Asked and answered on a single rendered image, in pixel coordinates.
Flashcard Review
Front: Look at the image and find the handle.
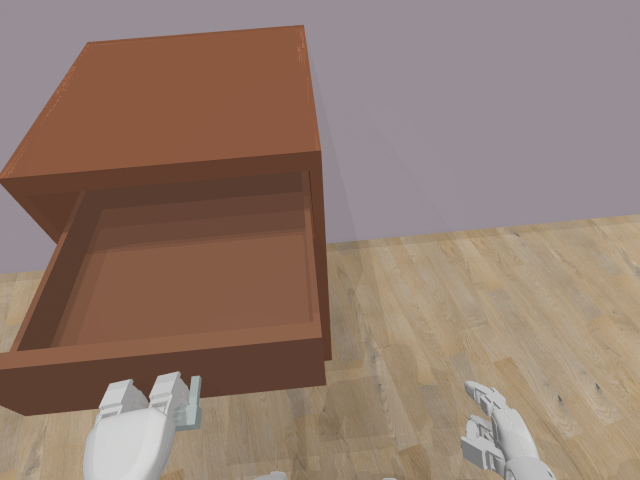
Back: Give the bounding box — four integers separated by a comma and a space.
94, 376, 202, 432

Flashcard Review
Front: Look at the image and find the robot right hand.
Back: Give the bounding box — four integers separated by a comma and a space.
461, 381, 540, 478

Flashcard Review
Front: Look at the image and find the drawer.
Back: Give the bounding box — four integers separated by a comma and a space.
0, 171, 326, 416

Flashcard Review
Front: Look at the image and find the robot right forearm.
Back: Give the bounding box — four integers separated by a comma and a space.
504, 456, 556, 480

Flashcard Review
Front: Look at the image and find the cabinet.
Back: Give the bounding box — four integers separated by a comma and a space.
0, 25, 332, 361

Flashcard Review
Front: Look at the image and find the robot left hand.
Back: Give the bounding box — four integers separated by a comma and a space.
83, 371, 190, 480

